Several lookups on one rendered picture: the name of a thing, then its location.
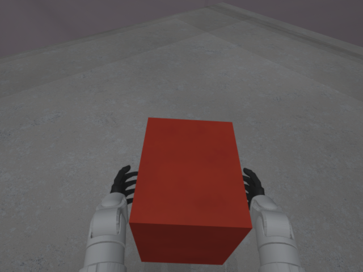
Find left robot forearm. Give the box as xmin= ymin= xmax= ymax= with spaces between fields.
xmin=79 ymin=192 xmax=129 ymax=272

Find right robot forearm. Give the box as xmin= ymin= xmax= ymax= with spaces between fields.
xmin=250 ymin=195 xmax=307 ymax=272

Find carton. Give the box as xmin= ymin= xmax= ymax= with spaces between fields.
xmin=129 ymin=117 xmax=252 ymax=265

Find robot left hand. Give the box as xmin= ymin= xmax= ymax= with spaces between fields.
xmin=110 ymin=165 xmax=138 ymax=204

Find robot right hand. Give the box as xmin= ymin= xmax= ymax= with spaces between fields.
xmin=242 ymin=168 xmax=265 ymax=210

